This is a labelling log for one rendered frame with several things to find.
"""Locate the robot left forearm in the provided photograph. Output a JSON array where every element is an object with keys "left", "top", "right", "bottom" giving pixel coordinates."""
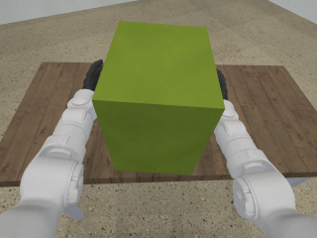
[{"left": 20, "top": 88, "right": 97, "bottom": 198}]

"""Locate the table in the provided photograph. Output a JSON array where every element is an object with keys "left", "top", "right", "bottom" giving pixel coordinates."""
[{"left": 0, "top": 61, "right": 317, "bottom": 220}]

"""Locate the left robot upper arm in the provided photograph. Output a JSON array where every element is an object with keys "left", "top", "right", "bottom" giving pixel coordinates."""
[{"left": 0, "top": 155, "right": 84, "bottom": 238}]

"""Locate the robot right hand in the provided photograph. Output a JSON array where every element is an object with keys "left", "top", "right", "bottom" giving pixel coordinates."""
[{"left": 216, "top": 68, "right": 228, "bottom": 100}]

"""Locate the robot left hand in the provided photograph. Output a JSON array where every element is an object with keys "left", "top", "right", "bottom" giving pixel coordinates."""
[{"left": 82, "top": 59, "right": 103, "bottom": 91}]

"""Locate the right robot upper arm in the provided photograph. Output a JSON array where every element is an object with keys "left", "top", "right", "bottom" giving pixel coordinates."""
[{"left": 232, "top": 170, "right": 317, "bottom": 238}]

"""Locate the carton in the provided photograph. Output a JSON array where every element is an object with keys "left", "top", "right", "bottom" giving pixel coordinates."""
[{"left": 91, "top": 21, "right": 226, "bottom": 175}]

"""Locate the robot right forearm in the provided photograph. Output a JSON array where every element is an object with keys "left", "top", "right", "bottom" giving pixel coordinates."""
[{"left": 214, "top": 99, "right": 296, "bottom": 206}]

